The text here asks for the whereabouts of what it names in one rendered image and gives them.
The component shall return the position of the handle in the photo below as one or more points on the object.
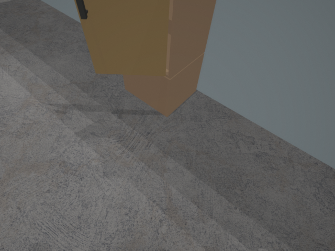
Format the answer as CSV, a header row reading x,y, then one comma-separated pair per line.
x,y
83,12

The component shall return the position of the cupboard door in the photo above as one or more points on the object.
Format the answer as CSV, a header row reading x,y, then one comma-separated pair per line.
x,y
127,37

